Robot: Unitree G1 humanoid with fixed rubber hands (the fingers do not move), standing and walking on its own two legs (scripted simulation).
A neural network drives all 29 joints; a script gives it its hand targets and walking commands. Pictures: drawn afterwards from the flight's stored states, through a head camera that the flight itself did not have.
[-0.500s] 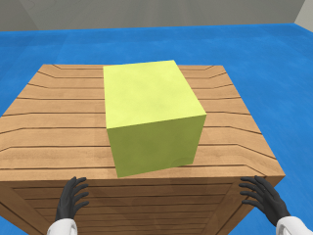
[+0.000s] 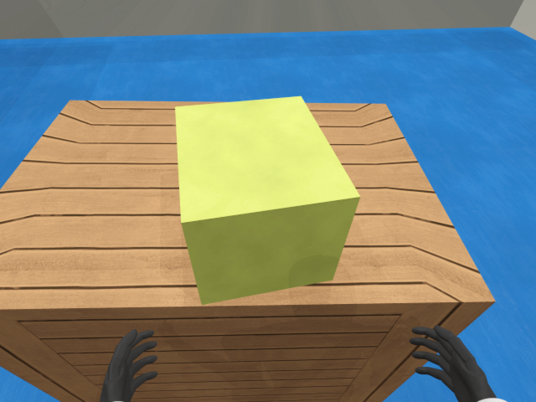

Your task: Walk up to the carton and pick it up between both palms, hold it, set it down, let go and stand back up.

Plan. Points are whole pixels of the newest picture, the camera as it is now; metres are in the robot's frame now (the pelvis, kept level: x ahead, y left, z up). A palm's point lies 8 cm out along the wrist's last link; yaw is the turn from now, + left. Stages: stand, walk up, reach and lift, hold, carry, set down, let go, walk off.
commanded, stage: set down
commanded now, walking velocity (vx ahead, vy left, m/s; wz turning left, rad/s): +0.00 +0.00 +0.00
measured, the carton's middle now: (254, 194) +0.45 +0.05 +0.07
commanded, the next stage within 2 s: let go in 1.02 s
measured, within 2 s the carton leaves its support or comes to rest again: neither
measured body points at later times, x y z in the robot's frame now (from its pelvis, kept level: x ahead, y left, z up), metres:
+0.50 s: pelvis +0.01 +0.00 +0.00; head +0.02 +0.02 +0.45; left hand +0.17 +0.23 -0.07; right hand +0.18 -0.24 -0.05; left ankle -0.03 +0.14 -0.74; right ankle +0.03 -0.12 -0.74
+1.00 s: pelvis +0.01 +0.01 +0.00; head +0.04 +0.02 +0.45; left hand +0.16 +0.23 -0.10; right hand +0.17 -0.23 -0.08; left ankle -0.03 +0.14 -0.74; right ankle +0.03 -0.12 -0.74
